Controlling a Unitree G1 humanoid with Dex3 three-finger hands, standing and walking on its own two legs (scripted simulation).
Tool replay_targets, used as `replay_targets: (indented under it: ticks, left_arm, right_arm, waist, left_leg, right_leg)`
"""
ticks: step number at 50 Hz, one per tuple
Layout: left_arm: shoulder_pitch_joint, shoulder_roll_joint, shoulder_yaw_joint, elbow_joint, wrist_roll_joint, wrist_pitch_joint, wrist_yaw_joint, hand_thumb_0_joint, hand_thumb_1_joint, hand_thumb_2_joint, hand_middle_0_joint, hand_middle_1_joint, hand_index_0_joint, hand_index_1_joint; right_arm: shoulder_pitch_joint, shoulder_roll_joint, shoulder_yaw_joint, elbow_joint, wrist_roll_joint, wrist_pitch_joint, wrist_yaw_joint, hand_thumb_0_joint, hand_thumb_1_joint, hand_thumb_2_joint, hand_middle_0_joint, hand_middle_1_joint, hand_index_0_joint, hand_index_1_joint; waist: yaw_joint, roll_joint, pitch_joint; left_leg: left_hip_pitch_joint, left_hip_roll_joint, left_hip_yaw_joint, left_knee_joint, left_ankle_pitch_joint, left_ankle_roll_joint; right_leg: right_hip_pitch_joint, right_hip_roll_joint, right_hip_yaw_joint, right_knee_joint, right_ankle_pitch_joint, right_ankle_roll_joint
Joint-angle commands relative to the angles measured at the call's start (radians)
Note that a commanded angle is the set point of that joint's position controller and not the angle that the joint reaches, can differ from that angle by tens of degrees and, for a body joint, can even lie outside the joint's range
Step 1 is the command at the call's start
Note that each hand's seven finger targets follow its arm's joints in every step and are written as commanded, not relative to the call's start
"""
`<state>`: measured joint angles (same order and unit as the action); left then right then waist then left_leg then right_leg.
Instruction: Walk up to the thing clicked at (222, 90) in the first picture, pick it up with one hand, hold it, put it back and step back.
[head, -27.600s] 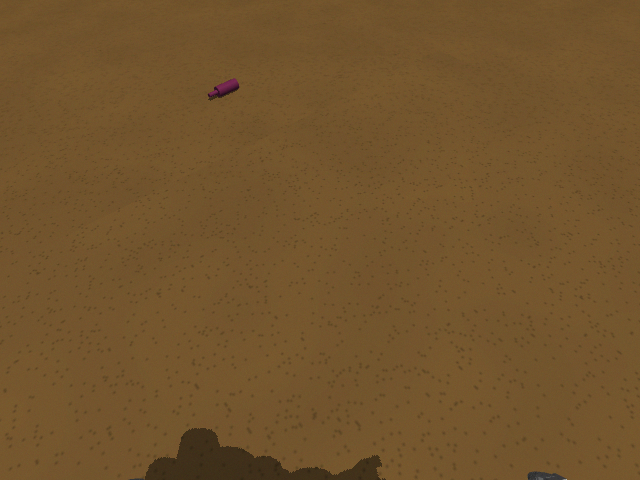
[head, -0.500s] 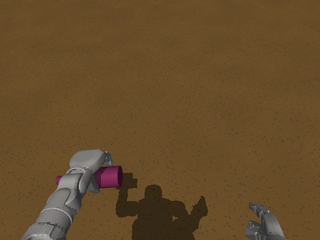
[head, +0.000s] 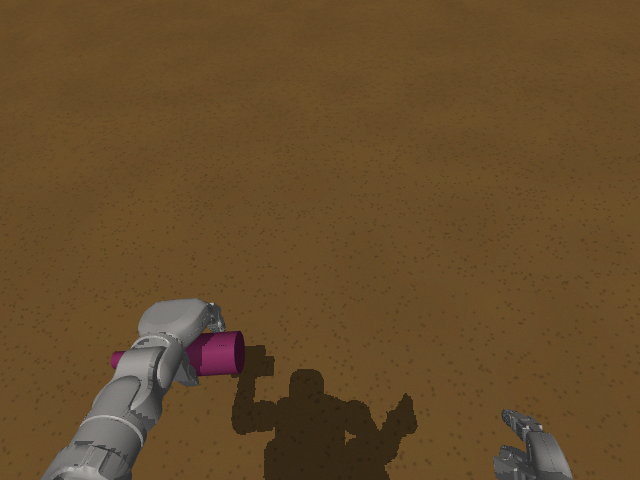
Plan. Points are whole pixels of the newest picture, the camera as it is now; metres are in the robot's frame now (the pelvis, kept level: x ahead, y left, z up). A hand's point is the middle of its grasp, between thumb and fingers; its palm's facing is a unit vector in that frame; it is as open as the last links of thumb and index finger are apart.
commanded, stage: crouch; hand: left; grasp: from above
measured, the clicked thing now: (177, 356) +0.30 +0.25 -0.08
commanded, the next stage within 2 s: lower in 1.86 s
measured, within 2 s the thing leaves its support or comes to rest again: neither
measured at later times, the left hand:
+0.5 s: hand (214, 367) +0.32 +0.23 -0.20, palm faces -0.42 +0.05 -0.91, open 9.0 cm
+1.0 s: hand (243, 382) +0.38 +0.23 -0.44, palm faces -0.45 +0.01 -0.90, open 9.1 cm
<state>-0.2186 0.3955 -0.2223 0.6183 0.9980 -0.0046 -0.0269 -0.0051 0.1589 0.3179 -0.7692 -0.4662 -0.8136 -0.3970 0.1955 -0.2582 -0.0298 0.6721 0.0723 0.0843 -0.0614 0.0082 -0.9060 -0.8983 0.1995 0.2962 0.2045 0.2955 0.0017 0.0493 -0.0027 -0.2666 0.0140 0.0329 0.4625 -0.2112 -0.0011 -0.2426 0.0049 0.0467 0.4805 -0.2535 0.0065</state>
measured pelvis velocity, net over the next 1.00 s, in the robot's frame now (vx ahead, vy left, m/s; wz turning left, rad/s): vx -0.07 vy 0.01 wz -0.03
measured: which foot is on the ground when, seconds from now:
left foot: down 0.00-1.00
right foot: down 0.00-1.00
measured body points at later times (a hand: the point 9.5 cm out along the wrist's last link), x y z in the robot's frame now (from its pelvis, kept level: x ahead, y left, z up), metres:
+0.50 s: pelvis -0.03 +0.00 -0.10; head +0.07 +0.01 +0.34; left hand +0.34 +0.22 -0.15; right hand +0.06 -0.29 -0.21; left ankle +0.02 +0.12 -0.74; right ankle +0.00 -0.12 -0.74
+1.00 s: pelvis -0.07 +0.01 -0.29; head +0.14 +0.03 +0.11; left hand +0.40 +0.23 -0.39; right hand -0.03 -0.27 -0.41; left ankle +0.02 +0.12 -0.74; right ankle +0.00 -0.12 -0.74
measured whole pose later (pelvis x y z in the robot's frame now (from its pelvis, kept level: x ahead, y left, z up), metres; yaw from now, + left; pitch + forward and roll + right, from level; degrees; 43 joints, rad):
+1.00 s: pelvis -0.07 +0.01 -0.29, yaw -2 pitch +37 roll -5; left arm -0.82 0.54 0.00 1.30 1.22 -0.14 0.37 -0.01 0.17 0.33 -0.75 -0.47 -0.79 -0.41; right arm 0.20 -0.23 -0.01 0.76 -0.08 -0.05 0.03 0.00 -0.90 -0.90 0.20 0.30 0.21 0.30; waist -0.18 0.04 -0.19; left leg -1.93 0.03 -0.06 1.88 -0.61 0.01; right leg -1.85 0.03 -0.03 1.86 -0.67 0.02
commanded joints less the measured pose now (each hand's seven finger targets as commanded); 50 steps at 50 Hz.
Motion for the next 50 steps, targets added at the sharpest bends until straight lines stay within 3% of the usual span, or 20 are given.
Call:
replay_targets:
  ticks: [1, 4, 9, 12, 17, 22, 23, 26, 29, 31, 34, 36, 38, 40, 42, 46, 47, 48, 49, 50]
  left_arm:
    - [-0.320, 0.201, 0.118, -0.169, 0.005, -0.001, 0.061, 0.000, 0.757, 0.580, -1.074, -0.549, -1.109, -0.517]
    - [-0.296, 0.178, 0.106, -0.101, 0.013, -0.016, 0.086, 0.000, 0.777, 0.582, -1.096, -0.543, -1.127, -0.514]
    - [-0.368, 0.170, 0.105, 0.028, 0.063, -0.052, 0.182, 0.000, 0.783, 0.566, -1.094, -0.514, -1.125, -0.486]
    - [-0.450, 0.160, 0.101, 0.089, 0.094, -0.062, 0.250, 0.000, 0.797, 0.588, -1.093, -0.530, -1.126, -0.499]
    - [-0.585, 0.134, 0.103, 0.221, 0.156, -0.076, 0.358, 0.000, 0.865, 0.626, -1.150, -0.566, -1.184, -0.534]
    - [-0.695, 0.187, 0.141, 0.322, 0.179, -0.069, 0.430, 0.000, 0.878, 0.601, -1.125, -0.624, -1.186, -0.565]
    - [-0.669, 0.169, 0.135, 0.386, 0.181, -0.062, 0.434, 0.000, 0.865, 0.621, -1.132, -0.616, -1.183, -0.566]
    - [-0.746, 0.240, 0.180, 0.393, 0.178, -0.055, 0.451, 0.000, 0.840, 0.652, -1.131, -0.594, -1.168, -0.559]
    - [-0.762, 0.230, 0.177, 0.405, 0.165, -0.049, 0.445, 0.000, 0.827, 0.665, -1.116, -0.609, -1.154, -0.572]
    - [-0.752, 0.257, 0.197, 0.464, 0.166, -0.042, 0.442, 0.000, 0.790, 0.658, -1.092, -0.607, -1.130, -0.571]
    - [-0.849, 0.311, 0.214, 0.440, 0.175, -0.052, 0.433, 0.000, 0.767, 0.630, -1.055, -0.620, -1.105, -0.572]
    - [-0.854, 0.303, 0.215, 0.467, 0.171, -0.062, 0.429, 0.000, 0.737, 0.619, -1.019, -0.630, -1.076, -0.574]
    - [-0.902, 0.344, 0.234, 0.467, 0.175, -0.075, 0.429, 0.000, 0.704, 0.595, -1.000, -0.612, -1.057, -0.556]
    - [-0.933, 0.361, 0.243, 0.471, 0.181, -0.091, 0.434, 0.000, 0.700, 0.583, -0.986, -0.603, -1.048, -0.543]
    - [-0.983, 0.346, 0.237, 0.461, 0.182, -0.108, 0.437, 0.000, 0.693, 0.578, -0.981, -0.593, -1.042, -0.534]
    - [-0.989, 0.382, 0.253, 0.507, 0.197, -0.123, 0.451, 0.000, 0.683, 0.595, -0.984, -0.584, -1.036, -0.533]
    - [-1.023, 0.426, 0.279, 0.461, 0.206, -0.132, 0.458, 0.000, 0.676, 0.587, -0.977, -0.590, -1.031, -0.537]
    - [-0.966, 0.400, 0.266, 0.556, 0.216, -0.124, 0.458, 0.000, 0.686, 0.585, -0.977, -0.595, -1.036, -0.538]
    - [-1.039, 0.437, 0.285, 0.475, 0.214, -0.135, 0.465, 0.000, 0.689, 0.588, -0.984, -0.587, -1.038, -0.533]
    - [-1.010, 0.432, 0.292, 0.520, 0.219, -0.134, 0.469, 0.000, 0.690, 0.629, -0.994, -0.600, -1.042, -0.553]
  right_arm:
    - [-0.075, -0.123, -0.041, -0.134, -0.002, -0.043, -0.006, 0.000, -0.889, -0.898, 0.200, 0.300, 0.201, 0.300]
    - [-0.071, -0.124, -0.040, -0.133, -0.004, -0.038, -0.005, 0.000, -0.891, -0.899, 0.200, 0.300, 0.200, 0.300]
    - [-0.040, -0.128, -0.048, -0.098, -0.025, -0.030, 0.007, 0.000, -0.888, -0.898, 0.200, 0.300, 0.200, 0.300]
    - [0.010, -0.138, -0.063, -0.065, -0.040, -0.030, 0.022, 0.000, -0.886, -0.896, 0.200, 0.300, 0.200, 0.300]
    - [0.077, -0.147, -0.087, -0.046, -0.065, -0.050, 0.046, 0.000, -0.890, -0.898, 0.200, 0.300, 0.200, 0.300]
    - [0.109, -0.164, -0.098, -0.027, -0.082, -0.072, 0.041, 0.000, -0.895, -0.899, 0.200, 0.300, 0.200, 0.300]
    - [0.116, -0.168, -0.099, -0.025, -0.086, -0.077, 0.040, 0.000, -0.895, -0.900, 0.200, 0.300, 0.200, 0.300]
    - [0.129, -0.172, -0.100, -0.018, -0.096, -0.090, 0.034, 0.000, -0.894, -0.899, 0.200, 0.300, 0.200, 0.300]
    - [0.140, -0.172, -0.102, -0.021, -0.104, -0.100, 0.032, 0.000, -0.894, -0.898, 0.200, 0.300, 0.200, 0.300]
    - [0.145, -0.177, -0.099, -0.011, -0.109, -0.104, 0.030, 0.000, -0.894, -0.899, 0.200, 0.300, 0.200, 0.300]
    - [0.148, -0.183, -0.096, -0.006, -0.119, -0.112, 0.030, 0.000, -0.893, -0.899, 0.200, 0.300, 0.200, 0.300]
    - [0.150, -0.188, -0.090, -0.006, -0.124, -0.117, 0.034, 0.000, -0.891, -0.898, 0.200, 0.300, 0.200, 0.300]
    - [0.156, -0.192, -0.087, 0.002, -0.127, -0.123, 0.036, 0.000, -0.892, -0.898, 0.200, 0.300, 0.200, 0.300]
    - [0.159, -0.194, -0.079, 0.007, -0.133, -0.131, 0.043, 0.000, -0.890, -0.898, 0.200, 0.300, 0.200, 0.300]
    - [0.173, -0.193, -0.073, 0.023, -0.141, -0.138, 0.051, 0.000, -0.889, -0.897, 0.200, 0.300, 0.200, 0.300]
    - [0.182, -0.199, -0.062, 0.040, -0.152, -0.151, 0.073, 0.000, -0.889, -0.899, 0.200, 0.300, 0.200, 0.300]
    - [0.200, -0.198, -0.063, 0.056, -0.156, -0.151, 0.077, 0.000, -0.891, -0.900, 0.200, 0.300, 0.200, 0.300]
    - [0.192, -0.200, -0.058, 0.051, -0.159, -0.153, 0.084, 0.000, -0.891, -0.900, 0.200, 0.300, 0.200, 0.300]
    - [0.196, -0.195, -0.058, 0.057, -0.162, -0.153, 0.089, 0.000, -0.890, -0.900, 0.200, 0.300, 0.200, 0.300]
    - [0.201, -0.194, -0.054, 0.058, -0.167, -0.156, 0.097, 0.000, -0.892, -0.901, 0.200, 0.300, 0.200, 0.300]
  waist:
    - [-0.005, -0.054, -0.241]
    - [-0.016, -0.085, -0.181]
    - [-0.039, -0.076, -0.191]
    - [-0.059, -0.047, -0.293]
    - [-0.087, -0.003, -0.414]
    - [-0.089, 0.058, -0.539]
    - [-0.106, 0.038, -0.541]
    - [-0.100, 0.049, -0.633]
    - [-0.112, 0.051, -0.707]
    - [-0.119, 0.038, -0.687]
    - [-0.134, 0.076, -0.740]
    - [-0.151, 0.084, -0.707]
    - [-0.152, 0.092, -0.766]
    - [-0.161, 0.103, -0.776]
    - [-0.193, 0.116, -0.805]
    - [-0.186, 0.175, -0.849]
    - [-0.185, 0.166, -0.878]
    - [-0.187, 0.162, -0.871]
    - [-0.191, 0.184, -0.885]
    - [-0.191, 0.194, -0.875]
  left_leg:
    - [0.148, -0.029, 0.004, -0.025, 0.193, 0.025]
    - [0.107, -0.034, 0.003, -0.016, 0.145, 0.026]
    - [0.013, -0.036, -0.003, 0.076, 0.118, 0.020]
    - [-0.053, -0.034, 0.000, 0.202, 0.139, 0.014]
    - [-0.273, -0.023, -0.012, 0.446, 0.089, 0.010]
    - [-0.461, -0.018, -0.027, 0.621, 0.002, 0.011]
    - [-0.513, -0.016, -0.036, 0.653, -0.014, 0.014]
    - [-0.639, -0.016, -0.042, 0.755, -0.060, 0.022]
    - [-0.735, -0.017, -0.042, 0.844, -0.102, 0.028]
    - [-0.807, -0.013, -0.058, 0.876, -0.156, 0.025]
    - [-0.863, -0.010, -0.073, 0.936, -0.231, 0.022]
    - [-0.930, -0.009, -0.087, 0.966, -0.304, 0.020]
    - [-0.950, -0.010, -0.091, 1.014, -0.321, 0.021]
    - [-0.991, -0.011, -0.101, 1.056, -0.337, 0.020]
    - [-1.024, -0.011, -0.101, 1.115, -0.318, 0.025]
    - [-1.035, -0.008, -0.103, 1.180, -0.284, 0.019]
    - [-1.046, -0.008, -0.095, 1.216, -0.261, 0.023]
    - [-1.046, -0.008, -0.098, 1.232, -0.244, 0.022]
    - [-1.076, -0.009, -0.090, 1.253, -0.248, 0.024]
    - [-1.078, -0.009, -0.094, 1.265, -0.231, 0.022]
  right_leg:
    - [0.003, 0.024, -0.024, -0.077, 0.198, -0.011]
    - [-0.038, 0.019, -0.022, -0.080, 0.154, -0.009]
    - [-0.146, 0.017, -0.026, 0.010, 0.131, -0.014]
    - [-0.239, 0.018, -0.023, 0.123, 0.158, -0.015]
    - [-0.495, 0.027, -0.038, 0.353, 0.097, -0.028]
    - [-0.707, 0.037, -0.061, 0.546, 0.011, -0.039]
    - [-0.753, 0.038, -0.067, 0.580, -0.002, -0.039]
    - [-0.833, 0.039, -0.071, 0.681, -0.034, -0.041]
    - [-0.903, 0.036, -0.074, 0.766, -0.063, -0.042]
    - [-0.981, 0.035, -0.081, 0.815, -0.116, -0.045]
    - [-1.083, 0.036, -0.090, 0.887, -0.186, -0.050]
    - [-1.165, 0.034, -0.098, 0.930, -0.248, -0.052]
    - [-1.212, 0.036, -0.101, 0.973, -0.267, -0.054]
    - [-1.267, 0.036, -0.108, 1.022, -0.281, -0.056]
    - [-1.312, 0.035, -0.112, 1.059, -0.263, -0.052]
    - [-1.374, 0.034, -0.120, 1.126, -0.245, -0.054]
    - [-1.376, 0.036, -0.121, 1.138, -0.222, -0.050]
    - [-1.392, 0.033, -0.123, 1.153, -0.216, -0.049]
    - [-1.398, 0.039, -0.125, 1.167, -0.215, -0.050]
    - [-1.403, 0.033, -0.125, 1.184, -0.199, -0.048]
